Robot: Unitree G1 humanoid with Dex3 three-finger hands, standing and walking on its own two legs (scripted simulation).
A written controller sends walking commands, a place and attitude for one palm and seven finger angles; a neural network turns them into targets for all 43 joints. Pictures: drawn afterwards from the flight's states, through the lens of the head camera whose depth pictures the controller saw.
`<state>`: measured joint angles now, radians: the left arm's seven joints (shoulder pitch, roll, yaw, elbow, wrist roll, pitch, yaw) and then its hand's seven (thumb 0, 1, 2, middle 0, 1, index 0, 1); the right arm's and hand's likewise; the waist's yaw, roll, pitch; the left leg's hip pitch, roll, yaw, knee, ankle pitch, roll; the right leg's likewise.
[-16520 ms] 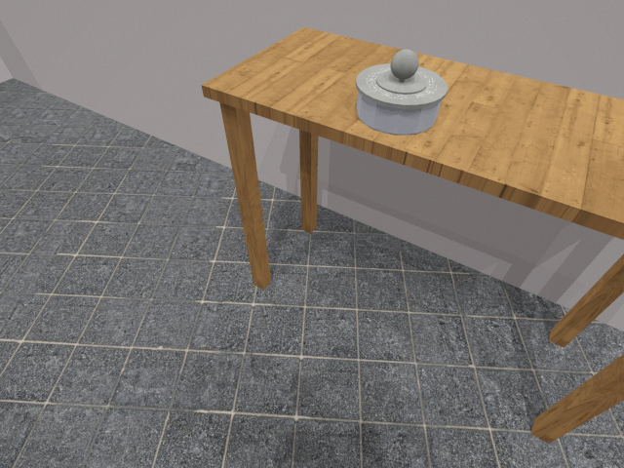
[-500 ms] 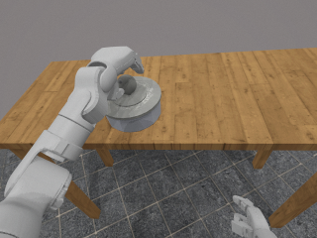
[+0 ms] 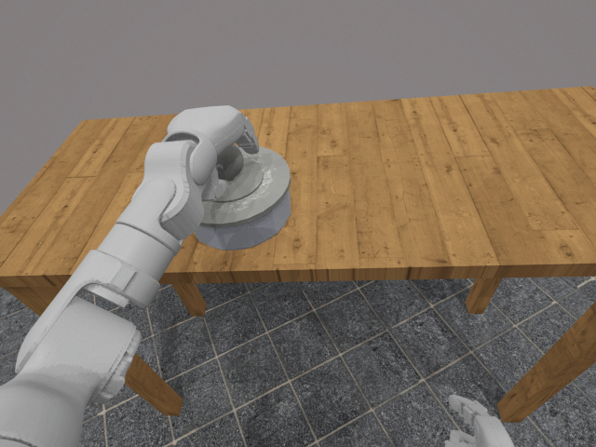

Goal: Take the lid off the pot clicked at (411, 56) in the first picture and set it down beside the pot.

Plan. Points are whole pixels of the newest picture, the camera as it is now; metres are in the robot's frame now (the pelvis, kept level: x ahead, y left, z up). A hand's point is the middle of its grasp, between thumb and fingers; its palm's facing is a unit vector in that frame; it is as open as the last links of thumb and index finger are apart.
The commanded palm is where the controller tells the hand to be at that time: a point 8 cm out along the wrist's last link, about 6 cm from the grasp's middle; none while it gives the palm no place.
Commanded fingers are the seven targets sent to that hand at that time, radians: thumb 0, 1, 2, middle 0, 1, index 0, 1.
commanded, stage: lower the open fingers around the knob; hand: left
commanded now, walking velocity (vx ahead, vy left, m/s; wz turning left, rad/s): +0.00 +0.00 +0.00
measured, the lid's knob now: (224, 160) +0.47 +0.11 +0.17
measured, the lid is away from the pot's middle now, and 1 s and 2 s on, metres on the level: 0.00 0.01 0.01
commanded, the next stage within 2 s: close the fingers and squeeze the knob in 0.58 s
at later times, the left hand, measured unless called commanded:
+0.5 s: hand (221, 168) +0.42 +0.11 +0.19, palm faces -0.17 -0.04 -0.98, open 10.3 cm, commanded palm +0.40 +0.11 +0.25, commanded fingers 0.00 -0.45 1.74 -0.86 -0.08 -0.86 -0.08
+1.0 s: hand (220, 166) +0.43 +0.11 +0.19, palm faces -0.17 -0.05 -0.98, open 9.7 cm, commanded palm +0.40 +0.12 +0.25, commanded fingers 0.00 -0.12 1.34 -0.93 -0.08 -0.93 -0.08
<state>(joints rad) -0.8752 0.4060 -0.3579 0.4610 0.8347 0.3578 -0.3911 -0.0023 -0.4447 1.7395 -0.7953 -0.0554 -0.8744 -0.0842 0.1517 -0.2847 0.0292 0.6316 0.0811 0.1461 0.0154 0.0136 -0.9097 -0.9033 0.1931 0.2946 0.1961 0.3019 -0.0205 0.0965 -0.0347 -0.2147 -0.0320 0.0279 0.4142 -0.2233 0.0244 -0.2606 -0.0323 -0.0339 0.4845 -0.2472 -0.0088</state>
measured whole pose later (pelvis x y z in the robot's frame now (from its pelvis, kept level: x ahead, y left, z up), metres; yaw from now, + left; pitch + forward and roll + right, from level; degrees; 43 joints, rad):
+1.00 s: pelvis +0.00 +0.00 +0.00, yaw +0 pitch +2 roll +1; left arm -0.86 0.41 -0.36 0.40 0.82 0.36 -0.40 0.00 -0.25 1.44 -0.85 -0.07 -0.88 -0.08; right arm 0.12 -0.27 0.04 0.62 0.08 0.15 0.03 0.01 -0.91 -0.90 0.19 0.29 0.20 0.30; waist -0.01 0.10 -0.03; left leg -0.21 -0.04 0.03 0.41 -0.23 0.03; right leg -0.26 -0.04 -0.03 0.48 -0.25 0.00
